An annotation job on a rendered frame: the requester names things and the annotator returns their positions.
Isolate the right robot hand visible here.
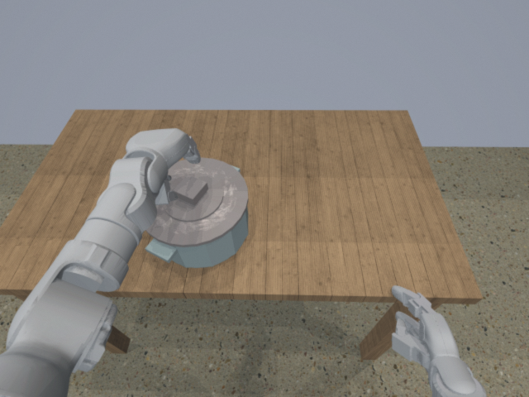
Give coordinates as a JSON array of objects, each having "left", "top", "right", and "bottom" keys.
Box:
[{"left": 392, "top": 285, "right": 460, "bottom": 373}]

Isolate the table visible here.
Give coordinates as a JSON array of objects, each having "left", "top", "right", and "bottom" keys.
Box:
[{"left": 0, "top": 110, "right": 483, "bottom": 360}]

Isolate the robot left forearm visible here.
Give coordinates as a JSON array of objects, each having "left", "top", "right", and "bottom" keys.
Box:
[{"left": 6, "top": 147, "right": 168, "bottom": 350}]

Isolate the lid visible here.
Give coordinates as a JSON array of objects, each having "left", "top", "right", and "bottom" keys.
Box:
[{"left": 146, "top": 158, "right": 249, "bottom": 247}]

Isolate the pot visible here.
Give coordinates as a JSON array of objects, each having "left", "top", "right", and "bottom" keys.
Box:
[{"left": 145, "top": 166, "right": 248, "bottom": 268}]

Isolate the robot right forearm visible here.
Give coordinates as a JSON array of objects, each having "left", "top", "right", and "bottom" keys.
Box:
[{"left": 428, "top": 356, "right": 486, "bottom": 397}]

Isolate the knob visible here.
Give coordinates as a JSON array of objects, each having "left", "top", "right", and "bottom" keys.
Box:
[{"left": 173, "top": 175, "right": 208, "bottom": 206}]

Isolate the left robot upper arm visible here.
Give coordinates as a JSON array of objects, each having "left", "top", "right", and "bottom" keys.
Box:
[{"left": 0, "top": 278, "right": 118, "bottom": 397}]

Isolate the left robot hand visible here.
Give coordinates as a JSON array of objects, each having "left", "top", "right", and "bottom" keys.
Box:
[{"left": 126, "top": 128, "right": 201, "bottom": 205}]

